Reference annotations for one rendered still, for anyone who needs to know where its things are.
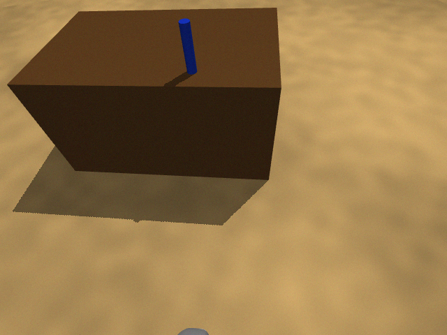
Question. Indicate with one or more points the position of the can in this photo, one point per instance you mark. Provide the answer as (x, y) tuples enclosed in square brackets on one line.
[(187, 43)]

